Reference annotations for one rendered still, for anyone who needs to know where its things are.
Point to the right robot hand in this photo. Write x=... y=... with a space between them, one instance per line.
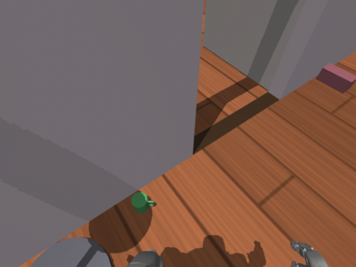
x=312 y=258

